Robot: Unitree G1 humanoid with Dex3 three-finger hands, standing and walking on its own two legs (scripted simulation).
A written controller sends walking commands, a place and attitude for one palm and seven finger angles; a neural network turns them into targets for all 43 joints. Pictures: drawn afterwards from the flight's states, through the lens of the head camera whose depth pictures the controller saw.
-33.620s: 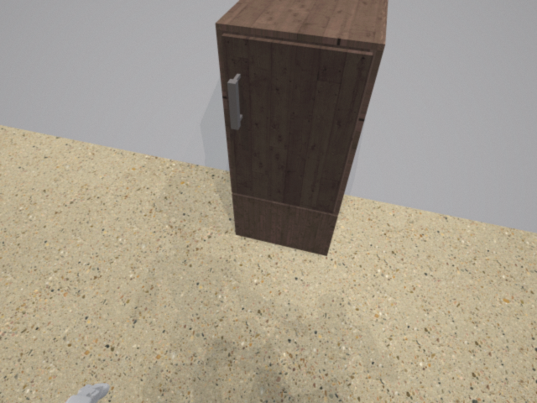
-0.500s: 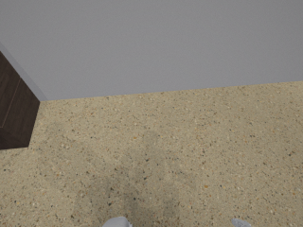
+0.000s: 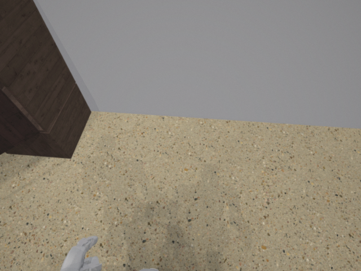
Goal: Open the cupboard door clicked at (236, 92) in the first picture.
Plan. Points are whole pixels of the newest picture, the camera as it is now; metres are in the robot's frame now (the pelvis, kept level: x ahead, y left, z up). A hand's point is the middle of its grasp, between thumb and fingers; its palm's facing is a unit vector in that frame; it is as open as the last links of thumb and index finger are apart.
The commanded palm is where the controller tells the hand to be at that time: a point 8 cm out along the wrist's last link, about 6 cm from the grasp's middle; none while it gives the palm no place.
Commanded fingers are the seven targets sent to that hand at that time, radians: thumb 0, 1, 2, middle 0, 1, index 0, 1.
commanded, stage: turn to face it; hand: left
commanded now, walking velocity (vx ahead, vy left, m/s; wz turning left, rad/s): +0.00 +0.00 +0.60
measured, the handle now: out of the picture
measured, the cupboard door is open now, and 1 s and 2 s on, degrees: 47 47 47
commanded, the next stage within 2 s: take the last steps up to it in 1.14 s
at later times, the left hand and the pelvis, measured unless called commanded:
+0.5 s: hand out of the picture -0.06 +0.21 -0.19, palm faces +0.38 -0.89 -0.24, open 7.4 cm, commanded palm none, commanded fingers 0.00 0.90 0.90 -0.20 -0.30 -0.20 -0.30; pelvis +0.00 +0.01 -0.01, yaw +20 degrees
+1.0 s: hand out of the picture +0.03 +0.24 -0.15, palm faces +0.50 -0.83 -0.23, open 7.4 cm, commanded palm none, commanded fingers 0.00 0.90 0.90 -0.20 -0.30 -0.20 -0.30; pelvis +0.02 +0.00 +0.01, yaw +33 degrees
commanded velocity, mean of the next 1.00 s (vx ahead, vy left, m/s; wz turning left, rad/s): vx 0.00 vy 0.00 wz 0.50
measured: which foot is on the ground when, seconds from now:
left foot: down 0.00-0.00, up 0.02-0.46, down 0.48-1.00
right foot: down 0.00-0.48, up 0.50-1.00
